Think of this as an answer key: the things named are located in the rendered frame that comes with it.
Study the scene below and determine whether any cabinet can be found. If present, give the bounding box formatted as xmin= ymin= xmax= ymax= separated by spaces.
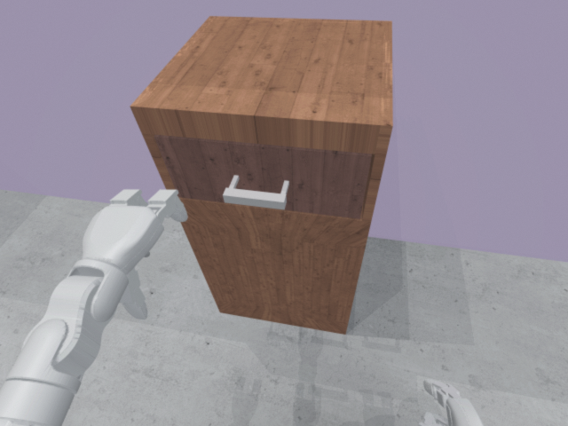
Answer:
xmin=130 ymin=16 xmax=393 ymax=335

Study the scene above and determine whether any left robot forearm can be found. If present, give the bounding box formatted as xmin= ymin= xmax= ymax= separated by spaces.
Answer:
xmin=0 ymin=259 xmax=129 ymax=426

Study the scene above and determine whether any drawer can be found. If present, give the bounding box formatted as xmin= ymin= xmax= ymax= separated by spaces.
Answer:
xmin=154 ymin=135 xmax=372 ymax=219

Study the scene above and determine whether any left robot hand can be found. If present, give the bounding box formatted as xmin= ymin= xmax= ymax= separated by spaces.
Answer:
xmin=82 ymin=189 xmax=188 ymax=320

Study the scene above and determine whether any handle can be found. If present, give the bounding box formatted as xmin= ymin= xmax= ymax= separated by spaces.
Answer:
xmin=223 ymin=175 xmax=289 ymax=209

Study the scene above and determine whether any right robot hand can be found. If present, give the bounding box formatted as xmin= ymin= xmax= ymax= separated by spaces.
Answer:
xmin=419 ymin=379 xmax=484 ymax=426

